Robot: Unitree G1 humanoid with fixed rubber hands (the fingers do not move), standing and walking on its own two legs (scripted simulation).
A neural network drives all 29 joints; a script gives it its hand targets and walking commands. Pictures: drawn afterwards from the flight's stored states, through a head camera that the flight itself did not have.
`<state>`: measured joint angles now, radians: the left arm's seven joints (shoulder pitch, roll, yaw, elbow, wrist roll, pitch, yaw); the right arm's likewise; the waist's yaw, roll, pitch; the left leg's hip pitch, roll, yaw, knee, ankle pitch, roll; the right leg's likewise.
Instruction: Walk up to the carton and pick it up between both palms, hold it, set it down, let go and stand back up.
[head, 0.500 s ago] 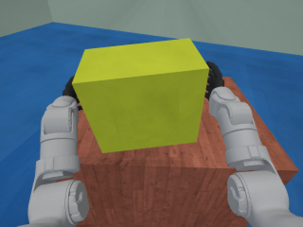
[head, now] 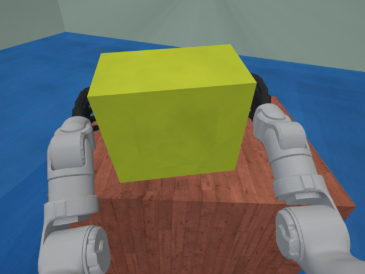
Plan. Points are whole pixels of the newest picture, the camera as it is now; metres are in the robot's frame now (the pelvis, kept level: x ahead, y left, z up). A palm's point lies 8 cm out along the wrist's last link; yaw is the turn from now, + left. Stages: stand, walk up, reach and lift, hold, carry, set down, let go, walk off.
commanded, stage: hold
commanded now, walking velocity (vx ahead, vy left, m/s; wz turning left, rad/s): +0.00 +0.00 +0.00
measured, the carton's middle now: (173, 116) +0.42 +0.01 +0.21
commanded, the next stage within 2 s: none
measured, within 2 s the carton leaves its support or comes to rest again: neither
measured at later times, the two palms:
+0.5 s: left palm (89, 104) +0.39 +0.18 +0.25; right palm (260, 94) +0.42 -0.18 +0.27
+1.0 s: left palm (68, 93) +0.35 +0.20 +0.30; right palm (260, 86) +0.39 -0.16 +0.30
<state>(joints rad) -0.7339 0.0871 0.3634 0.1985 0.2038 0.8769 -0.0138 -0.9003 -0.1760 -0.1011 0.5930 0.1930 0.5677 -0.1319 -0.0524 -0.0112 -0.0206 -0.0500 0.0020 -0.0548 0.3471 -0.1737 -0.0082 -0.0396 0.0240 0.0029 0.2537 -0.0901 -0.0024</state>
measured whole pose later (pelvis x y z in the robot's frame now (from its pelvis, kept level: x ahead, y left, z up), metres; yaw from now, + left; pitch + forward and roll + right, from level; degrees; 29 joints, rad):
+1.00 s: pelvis +0.03 +0.00 +0.00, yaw +0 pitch -5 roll -1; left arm -0.71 0.07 0.36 -0.03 0.17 0.94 0.03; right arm -0.88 -0.21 -0.04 0.48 0.27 0.64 -0.18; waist -0.05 0.00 -0.16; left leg -0.05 0.00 -0.06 0.36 -0.22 -0.01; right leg -0.03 0.02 0.00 0.25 -0.14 0.00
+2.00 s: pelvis +0.06 +0.00 +0.00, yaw +1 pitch -4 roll -1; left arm -0.73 0.11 0.39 0.09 0.22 0.90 -0.12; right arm -0.87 -0.21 -0.03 0.42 0.29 0.73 -0.22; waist -0.05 0.02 -0.24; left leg -0.04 0.00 -0.06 0.34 -0.25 -0.02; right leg -0.02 0.03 0.00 0.26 -0.17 -0.01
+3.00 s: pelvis +0.03 +0.00 +0.00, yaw +0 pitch -6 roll -1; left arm -0.80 0.14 0.40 0.28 0.26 0.93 -0.22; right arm -0.92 -0.22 -0.08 0.49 0.23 0.77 -0.18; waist -0.05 0.00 -0.12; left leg -0.03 0.00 -0.04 0.34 -0.21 -0.01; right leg -0.03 0.03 0.02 0.27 -0.14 -0.01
